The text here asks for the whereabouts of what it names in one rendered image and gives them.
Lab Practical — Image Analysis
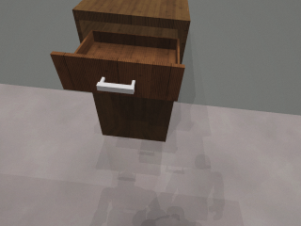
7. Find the cabinet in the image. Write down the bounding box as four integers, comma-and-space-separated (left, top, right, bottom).
72, 0, 191, 142

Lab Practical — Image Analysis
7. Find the drawer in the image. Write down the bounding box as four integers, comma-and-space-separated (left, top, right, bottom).
50, 30, 185, 102

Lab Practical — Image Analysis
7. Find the handle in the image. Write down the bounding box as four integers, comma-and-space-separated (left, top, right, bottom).
96, 77, 135, 94

